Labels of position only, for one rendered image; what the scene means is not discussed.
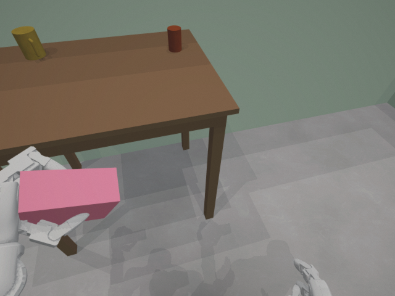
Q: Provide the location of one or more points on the robot left forearm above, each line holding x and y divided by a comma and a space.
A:
13, 273

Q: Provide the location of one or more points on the left robot hand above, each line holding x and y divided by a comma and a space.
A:
44, 232

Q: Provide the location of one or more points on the sponge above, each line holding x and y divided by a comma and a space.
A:
58, 195

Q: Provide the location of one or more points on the right robot hand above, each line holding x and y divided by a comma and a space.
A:
317, 287

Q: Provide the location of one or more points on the table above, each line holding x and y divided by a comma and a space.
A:
93, 93

